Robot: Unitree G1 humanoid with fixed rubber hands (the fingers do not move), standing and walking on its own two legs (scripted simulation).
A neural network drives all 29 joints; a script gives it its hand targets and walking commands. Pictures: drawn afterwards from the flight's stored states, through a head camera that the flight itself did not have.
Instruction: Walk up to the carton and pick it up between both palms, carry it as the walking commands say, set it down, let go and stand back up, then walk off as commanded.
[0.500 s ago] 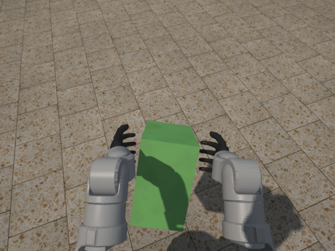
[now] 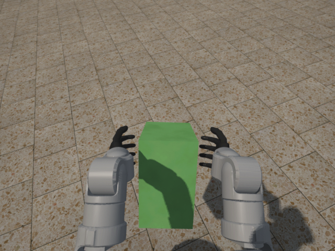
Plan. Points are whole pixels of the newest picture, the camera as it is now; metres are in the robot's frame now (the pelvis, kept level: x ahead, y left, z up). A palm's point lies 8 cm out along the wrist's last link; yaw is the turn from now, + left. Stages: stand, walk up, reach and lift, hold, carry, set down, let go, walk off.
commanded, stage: carry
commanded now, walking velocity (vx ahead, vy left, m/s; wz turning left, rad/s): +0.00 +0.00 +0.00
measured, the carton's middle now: (167, 169) +0.37 +0.01 -0.08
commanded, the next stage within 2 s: none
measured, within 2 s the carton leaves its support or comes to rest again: neither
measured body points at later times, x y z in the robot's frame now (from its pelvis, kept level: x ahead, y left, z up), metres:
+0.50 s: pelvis +0.22 -0.21 -0.01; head +0.33 -0.29 +0.41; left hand +0.56 -0.15 -0.01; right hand +0.56 -0.39 +0.01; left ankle +0.18 -0.04 -0.64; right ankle +0.34 -0.27 -0.71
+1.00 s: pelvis +0.19 -0.29 -0.01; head +0.13 -0.33 +0.43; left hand +0.52 -0.25 +0.08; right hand +0.49 -0.48 +0.10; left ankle +0.21 -0.11 -0.71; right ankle +0.26 -0.37 -0.70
